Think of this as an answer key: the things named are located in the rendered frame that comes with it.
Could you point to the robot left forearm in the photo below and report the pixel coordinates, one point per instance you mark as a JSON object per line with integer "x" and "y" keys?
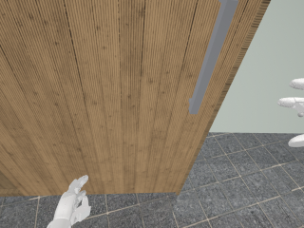
{"x": 60, "y": 223}

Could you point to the handle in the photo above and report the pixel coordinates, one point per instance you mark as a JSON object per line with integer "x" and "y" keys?
{"x": 225, "y": 15}

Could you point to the robot right hand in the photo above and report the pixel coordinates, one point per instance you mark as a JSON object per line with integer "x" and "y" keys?
{"x": 297, "y": 104}

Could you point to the robot left hand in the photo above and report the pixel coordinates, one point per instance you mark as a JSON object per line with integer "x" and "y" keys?
{"x": 69, "y": 201}

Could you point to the wardrobe door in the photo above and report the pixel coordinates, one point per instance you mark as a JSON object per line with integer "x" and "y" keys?
{"x": 5, "y": 183}
{"x": 102, "y": 88}

